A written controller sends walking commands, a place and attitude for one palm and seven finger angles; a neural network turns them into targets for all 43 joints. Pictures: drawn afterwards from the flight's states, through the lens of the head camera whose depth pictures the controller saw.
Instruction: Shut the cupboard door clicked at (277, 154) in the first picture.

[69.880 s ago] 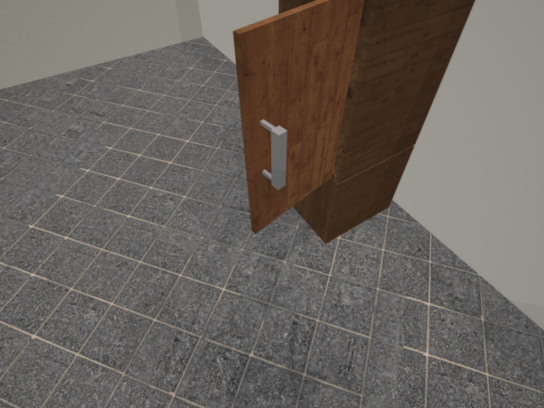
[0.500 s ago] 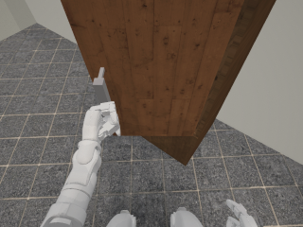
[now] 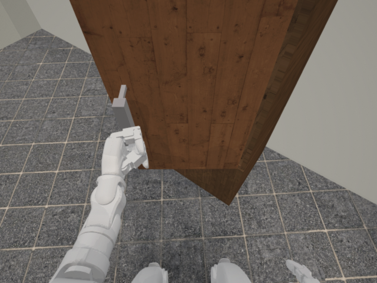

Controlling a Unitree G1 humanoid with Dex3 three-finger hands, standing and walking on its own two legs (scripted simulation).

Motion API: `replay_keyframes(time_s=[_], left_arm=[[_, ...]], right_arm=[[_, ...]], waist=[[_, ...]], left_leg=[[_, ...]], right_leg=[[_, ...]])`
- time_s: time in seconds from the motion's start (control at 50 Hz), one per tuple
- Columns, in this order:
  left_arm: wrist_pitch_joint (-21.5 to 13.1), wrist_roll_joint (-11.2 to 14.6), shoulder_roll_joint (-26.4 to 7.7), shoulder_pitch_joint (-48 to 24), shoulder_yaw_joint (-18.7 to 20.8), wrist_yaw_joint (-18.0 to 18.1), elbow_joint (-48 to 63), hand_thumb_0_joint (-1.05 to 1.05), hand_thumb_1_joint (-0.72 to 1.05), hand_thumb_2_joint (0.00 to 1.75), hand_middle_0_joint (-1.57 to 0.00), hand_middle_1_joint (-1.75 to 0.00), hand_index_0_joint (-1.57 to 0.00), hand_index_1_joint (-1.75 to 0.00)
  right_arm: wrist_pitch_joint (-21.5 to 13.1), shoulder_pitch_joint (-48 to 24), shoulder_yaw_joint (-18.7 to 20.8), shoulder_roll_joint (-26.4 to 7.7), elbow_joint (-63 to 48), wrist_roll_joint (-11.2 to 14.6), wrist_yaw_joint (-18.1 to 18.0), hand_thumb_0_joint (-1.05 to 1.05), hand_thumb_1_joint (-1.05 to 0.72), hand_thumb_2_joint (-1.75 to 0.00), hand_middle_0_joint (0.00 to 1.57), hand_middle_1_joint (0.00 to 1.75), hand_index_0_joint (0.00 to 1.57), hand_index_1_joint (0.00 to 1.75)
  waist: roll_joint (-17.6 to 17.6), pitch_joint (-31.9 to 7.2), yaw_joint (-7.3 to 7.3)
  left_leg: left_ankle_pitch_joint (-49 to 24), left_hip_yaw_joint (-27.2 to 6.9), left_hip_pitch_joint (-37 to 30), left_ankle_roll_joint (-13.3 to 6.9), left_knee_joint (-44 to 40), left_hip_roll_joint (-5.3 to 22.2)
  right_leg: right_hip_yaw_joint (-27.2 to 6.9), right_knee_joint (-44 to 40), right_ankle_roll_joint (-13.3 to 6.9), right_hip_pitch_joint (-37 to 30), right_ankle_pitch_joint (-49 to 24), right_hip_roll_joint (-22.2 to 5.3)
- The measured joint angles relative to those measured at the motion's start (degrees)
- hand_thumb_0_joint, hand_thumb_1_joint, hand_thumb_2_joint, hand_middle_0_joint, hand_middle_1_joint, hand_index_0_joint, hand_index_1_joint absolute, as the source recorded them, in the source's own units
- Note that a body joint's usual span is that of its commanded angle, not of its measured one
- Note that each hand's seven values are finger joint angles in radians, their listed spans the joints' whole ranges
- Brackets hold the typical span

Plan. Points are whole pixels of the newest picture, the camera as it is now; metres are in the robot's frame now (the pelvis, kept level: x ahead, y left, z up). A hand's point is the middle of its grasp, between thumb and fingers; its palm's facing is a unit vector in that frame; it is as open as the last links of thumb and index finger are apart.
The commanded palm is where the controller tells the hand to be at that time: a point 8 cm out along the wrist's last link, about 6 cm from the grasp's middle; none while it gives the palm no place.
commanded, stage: push the door shut along its arc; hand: left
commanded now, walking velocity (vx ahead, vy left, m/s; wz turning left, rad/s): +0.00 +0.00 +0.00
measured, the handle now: (129, 120) +0.47 +0.14 +0.04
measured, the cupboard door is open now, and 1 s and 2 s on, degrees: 36 21 4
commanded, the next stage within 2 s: pull the fist back off the door in 1.86 s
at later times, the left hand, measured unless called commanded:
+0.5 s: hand (144, 135) +0.43 +0.10 +0.05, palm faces -0.14 -0.99 -0.03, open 3.1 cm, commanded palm +0.43 +0.15 +0.05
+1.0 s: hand (168, 110) +0.50 +0.05 +0.05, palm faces -0.29 -0.95 -0.06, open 3.1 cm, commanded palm +0.49 +0.11 +0.05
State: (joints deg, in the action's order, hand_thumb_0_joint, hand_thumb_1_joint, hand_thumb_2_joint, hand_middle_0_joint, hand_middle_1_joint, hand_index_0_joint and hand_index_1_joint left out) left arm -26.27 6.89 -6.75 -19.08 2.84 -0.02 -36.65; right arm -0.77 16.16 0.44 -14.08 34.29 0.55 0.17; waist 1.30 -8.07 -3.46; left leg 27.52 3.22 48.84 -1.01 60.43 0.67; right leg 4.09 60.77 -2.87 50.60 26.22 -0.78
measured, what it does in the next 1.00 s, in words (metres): stands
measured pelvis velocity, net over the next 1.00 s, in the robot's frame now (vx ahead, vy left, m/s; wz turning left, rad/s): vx -0.02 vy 0.01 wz -0.01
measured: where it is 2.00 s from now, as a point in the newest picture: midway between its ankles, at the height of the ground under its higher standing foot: outside the picture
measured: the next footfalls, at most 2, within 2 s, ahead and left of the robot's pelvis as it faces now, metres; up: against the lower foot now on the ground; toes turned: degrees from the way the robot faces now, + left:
none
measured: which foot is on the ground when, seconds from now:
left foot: down 0.00-1.00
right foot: down 0.00-1.00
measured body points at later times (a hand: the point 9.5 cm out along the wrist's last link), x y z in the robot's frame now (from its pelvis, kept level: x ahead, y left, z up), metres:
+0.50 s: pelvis -0.01 +0.01 -0.01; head +0.08 +0.00 +0.43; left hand +0.43 +0.16 +0.05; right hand +0.06 -0.25 -0.14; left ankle +0.02 +0.11 -0.66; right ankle +0.03 -0.09 -0.66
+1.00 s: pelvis -0.02 +0.01 -0.03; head +0.12 +0.01 +0.40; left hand +0.51 +0.10 +0.05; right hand -0.02 -0.25 -0.15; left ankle +0.02 +0.11 -0.66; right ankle +0.03 -0.09 -0.66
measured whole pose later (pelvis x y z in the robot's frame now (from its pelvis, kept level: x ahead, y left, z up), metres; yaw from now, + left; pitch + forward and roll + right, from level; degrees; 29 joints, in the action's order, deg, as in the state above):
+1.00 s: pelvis -0.02 +0.01 -0.03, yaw -1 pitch +24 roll -1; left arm -24.9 3.2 -17.9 -58.3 10.5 -10.4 -69.8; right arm 0.1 21.7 -0.9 -15.6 36.3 -0.6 0.9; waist 2.7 -7.4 -12.4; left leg 28.6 3.0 63.9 -2.2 68.8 1.2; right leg 4.4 67.1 -2.3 64.8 25.9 -0.6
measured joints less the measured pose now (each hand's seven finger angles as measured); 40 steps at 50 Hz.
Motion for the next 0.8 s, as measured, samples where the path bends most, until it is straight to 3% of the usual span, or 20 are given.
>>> replay_keyframes(time_s=[0.16, 0.46, 0.8], left_arm=[[-1.1, -1.1, -2.1, -5.8, 1.4, -0.9, -5.3, 0.02, 0.89, 0.9, -1.31, -1.5, -1.3, -1.5], [-0.6, 1.1, -4.7, -17.2, 3.4, -6.6, -16.7, 0.02, 0.9, 0.9, -1.32, -1.5, -1.31, -1.5], [0.1, -1.2, -8.4, -32.6, 5.3, -9.0, -29.9, 0.02, 0.9, 0.9, -1.3, -1.5, -1.3, -1.5]], right_arm=[[-0.4, -2.2, -0.7, 0.3, -0.2, 0.0, -0.6, 0.01, -0.9, -0.9, 0.2, 0.3, 0.2, 0.3], [-0.4, 1.4, -0.4, -0.5, 2.3, 0.4, -0.6, 0.01, -0.9, -0.9, 0.2, 0.3, 0.2, 0.3], [0.0, 4.1, -0.9, -1.5, 3.4, -0.5, -0.1, 0.0, -0.9, -0.9, 0.2, 0.3, 0.2, 0.3]], waist=[[-0.6, 1.1, -0.95], [0.4, 0.6, -1.81], [0.9, 0.9, -6.07]], left_leg=[[-0.1, -0.4, 1.9, 0.0, 1.4, 0.0], [0.0, -0.7, 5.2, -0.6, 3.0, -0.3], [0.2, -0.5, 11.4, -1.3, 6.2, -0.2]], right_leg=[[0.4, 1.1, -0.1, 1.6, -0.1, -0.1], [0.7, 2.1, 0.4, 4.4, -0.2, -0.5], [0.5, 4.5, 0.8, 10.3, -0.7, -0.5]])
